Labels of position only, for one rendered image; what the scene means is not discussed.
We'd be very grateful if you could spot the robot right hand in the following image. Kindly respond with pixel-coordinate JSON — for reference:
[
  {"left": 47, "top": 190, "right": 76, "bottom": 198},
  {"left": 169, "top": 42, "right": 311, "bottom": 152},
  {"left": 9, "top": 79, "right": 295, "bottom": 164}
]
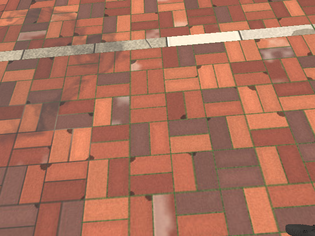
[{"left": 285, "top": 224, "right": 315, "bottom": 236}]

